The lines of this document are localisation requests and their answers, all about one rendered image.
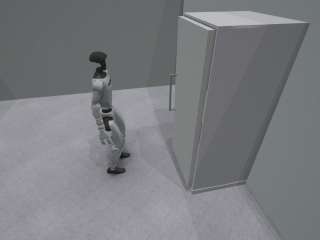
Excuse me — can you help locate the robot right forearm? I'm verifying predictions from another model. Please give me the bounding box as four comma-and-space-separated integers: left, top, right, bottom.
92, 105, 106, 132

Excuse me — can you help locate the left robot shin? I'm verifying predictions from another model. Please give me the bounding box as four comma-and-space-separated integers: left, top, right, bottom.
121, 133, 126, 150

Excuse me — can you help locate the handle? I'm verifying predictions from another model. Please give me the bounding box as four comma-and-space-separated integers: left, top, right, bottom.
169, 74, 177, 111

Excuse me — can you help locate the robot right upper arm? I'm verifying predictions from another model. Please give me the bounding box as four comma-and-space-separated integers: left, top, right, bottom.
91, 79, 104, 109

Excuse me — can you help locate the robot right hand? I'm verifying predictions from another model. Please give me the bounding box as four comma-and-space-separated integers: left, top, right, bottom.
99, 130, 111, 145

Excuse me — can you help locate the fridge door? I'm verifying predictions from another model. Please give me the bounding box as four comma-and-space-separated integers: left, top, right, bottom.
172, 16, 216, 188

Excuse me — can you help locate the left robot foot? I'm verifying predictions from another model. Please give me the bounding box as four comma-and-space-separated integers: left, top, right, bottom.
120, 152, 130, 158

